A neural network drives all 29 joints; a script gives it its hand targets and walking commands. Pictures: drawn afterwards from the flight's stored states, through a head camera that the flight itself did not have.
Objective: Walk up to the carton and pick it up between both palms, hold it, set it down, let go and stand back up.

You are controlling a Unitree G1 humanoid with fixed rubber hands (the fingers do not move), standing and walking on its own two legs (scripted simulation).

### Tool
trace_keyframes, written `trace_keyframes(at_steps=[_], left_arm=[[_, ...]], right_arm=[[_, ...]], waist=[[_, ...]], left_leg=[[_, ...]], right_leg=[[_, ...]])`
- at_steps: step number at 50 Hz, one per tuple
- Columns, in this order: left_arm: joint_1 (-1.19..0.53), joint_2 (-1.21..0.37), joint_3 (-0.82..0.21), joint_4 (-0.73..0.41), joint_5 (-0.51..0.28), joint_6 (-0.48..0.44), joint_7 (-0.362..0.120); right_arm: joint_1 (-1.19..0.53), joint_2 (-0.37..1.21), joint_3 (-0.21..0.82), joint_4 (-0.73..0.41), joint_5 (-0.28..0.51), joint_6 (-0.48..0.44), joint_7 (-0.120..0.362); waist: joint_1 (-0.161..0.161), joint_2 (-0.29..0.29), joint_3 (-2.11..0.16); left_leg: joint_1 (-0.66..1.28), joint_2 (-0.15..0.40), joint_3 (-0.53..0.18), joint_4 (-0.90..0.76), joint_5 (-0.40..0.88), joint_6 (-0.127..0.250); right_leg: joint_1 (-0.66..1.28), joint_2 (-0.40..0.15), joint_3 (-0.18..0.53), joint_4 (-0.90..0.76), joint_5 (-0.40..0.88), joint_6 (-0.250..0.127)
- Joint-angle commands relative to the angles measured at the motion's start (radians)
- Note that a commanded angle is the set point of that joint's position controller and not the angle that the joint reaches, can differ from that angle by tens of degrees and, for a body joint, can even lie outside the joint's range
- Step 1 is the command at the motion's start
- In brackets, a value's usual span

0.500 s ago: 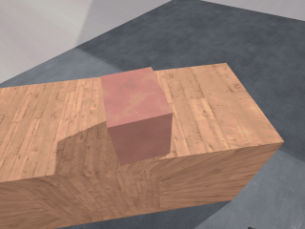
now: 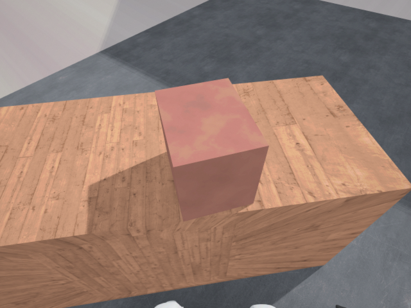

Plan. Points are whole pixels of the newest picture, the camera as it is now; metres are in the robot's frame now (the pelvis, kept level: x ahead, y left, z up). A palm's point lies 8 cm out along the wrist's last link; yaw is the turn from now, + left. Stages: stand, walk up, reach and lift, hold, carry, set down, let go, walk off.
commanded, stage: walk up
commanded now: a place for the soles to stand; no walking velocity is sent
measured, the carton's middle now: (206, 149) +0.46 +0.03 +0.02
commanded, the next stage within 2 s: reach and lift in 1.28 s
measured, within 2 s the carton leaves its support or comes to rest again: neither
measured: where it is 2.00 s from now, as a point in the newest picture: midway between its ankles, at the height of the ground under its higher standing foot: outside the picture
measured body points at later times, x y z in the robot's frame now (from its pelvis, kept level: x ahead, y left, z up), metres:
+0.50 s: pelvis +0.03 +0.02 +0.03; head +0.03 +0.02 +0.48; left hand +0.14 +0.27 -0.09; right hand +0.11 -0.24 -0.09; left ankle +0.06 +0.12 -0.70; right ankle +0.01 -0.12 -0.70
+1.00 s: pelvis +0.04 +0.02 +0.03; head +0.04 +0.03 +0.48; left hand +0.07 +0.28 -0.11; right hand +0.13 -0.22 -0.10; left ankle +0.06 +0.12 -0.70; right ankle +0.01 -0.12 -0.70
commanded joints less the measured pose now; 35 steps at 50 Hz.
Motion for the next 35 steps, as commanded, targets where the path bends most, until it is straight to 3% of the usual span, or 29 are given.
trace_keyframes(at_steps=[1,2,3,4,5,6,8,9,12,16,35], left_arm=[[0.096,0.072,0.021,-0.096,0.002,-0.045,-0.011],[0.108,0.085,0.023,-0.098,0.005,-0.052,-0.014],[0.050,0.144,0.031,-0.114,0.010,-0.057,-0.015],[-0.032,0.195,0.034,-0.130,-0.009,-0.058,-0.018],[-0.096,0.188,0.026,-0.130,-0.020,-0.057,-0.020],[-0.113,0.158,0.012,-0.130,-0.022,-0.058,-0.022],[-0.083,0.119,-0.004,-0.116,-0.020,-0.058,-0.023],[-0.063,0.107,-0.009,-0.109,-0.018,-0.058,-0.025],[-0.070,0.100,-0.013,-0.108,-0.015,-0.058,-0.026],[-0.093,0.090,-0.017,-0.106,-0.016,-0.055,-0.024],[-0.103,0.094,-0.025,-0.037,-0.014,-0.052,-0.022]], right_arm=[[-0.040,-0.237,-0.053,-0.075,0.014,-0.007,-0.019],[-0.067,-0.227,-0.041,-0.075,0.031,-0.006,-0.013],[-0.044,-0.175,-0.023,-0.086,0.048,-0.008,-0.004],[-0.021,-0.144,-0.023,-0.079,0.048,-0.007,-0.005],[-0.003,-0.149,-0.027,-0.056,0.039,-0.007,-0.005],[0.009,-0.151,-0.026,-0.038,0.036,-0.015,-0.002],[0.015,-0.174,-0.032,-0.020,0.033,-0.037,0.003],[0.018,-0.179,-0.032,-0.014,0.037,-0.047,0.003],[0.021,-0.166,-0.024,-0.008,0.041,-0.058,0.002],[0.022,-0.154,-0.023,-0.013,0.041,-0.053,0.002],[0.044,-0.161,-0.032,-0.009,0.037,-0.056,0.000]], waist=[[0.035,0.197,-0.109],[0.062,0.156,-0.109],[0.033,0.005,-0.091],[-0.010,-0.063,-0.056],[-0.030,-0.044,-0.029],[-0.035,-0.026,-0.025],[-0.020,-0.004,-0.056],[-0.007,0.002,-0.081],[0.002,0.006,-0.140],[0.001,0.042,-0.138],[-0.014,0.046,-0.128]], left_leg=[[-0.045,0.233,-0.306,-0.383,0.088,0.169],[-0.123,0.201,-0.257,-0.340,0.051,0.110],[-0.143,0.118,-0.171,-0.272,-0.073,0.040],[0.025,0.026,-0.103,-0.176,-0.066,-0.003],[0.122,0.017,-0.112,-0.190,0.005,-0.002],[0.161,0.029,-0.120,-0.247,0.063,0.007],[0.158,0.075,-0.179,-0.324,0.156,0.035],[0.125,0.091,-0.194,-0.343,0.202,0.046],[0.123,0.083,-0.171,-0.347,0.301,0.046],[0.140,0.072,-0.157,-0.364,0.286,0.046],[0.158,0.059,-0.195,-0.395,0.263,0.051]], right_leg=[[0.147,-0.012,-0.045,-0.304,0.166,-0.011],[0.234,-0.015,-0.008,-0.429,0.294,-0.031],[0.167,-0.111,0.198,-0.545,0.193,-0.080],[-0.047,-0.191,0.325,-0.627,0.091,-0.135],[-0.123,-0.192,0.289,-0.639,0.094,-0.144],[-0.121,-0.155,0.214,-0.618,0.149,-0.112],[-0.030,-0.078,0.091,-0.534,0.295,-0.056],[0.053,-0.063,0.060,-0.501,0.379,-0.045],[0.154,-0.080,0.044,-0.493,0.485,-0.049],[0.149,-0.090,0.033,-0.518,0.459,-0.048],[0.157,-0.098,-0.023,-0.564,0.377,-0.035]])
